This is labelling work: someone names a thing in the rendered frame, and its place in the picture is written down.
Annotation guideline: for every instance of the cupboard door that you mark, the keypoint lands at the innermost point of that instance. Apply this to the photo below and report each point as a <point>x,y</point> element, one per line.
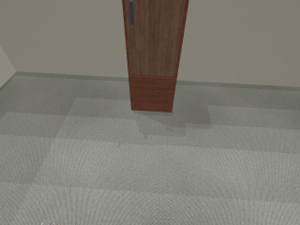
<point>154,38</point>

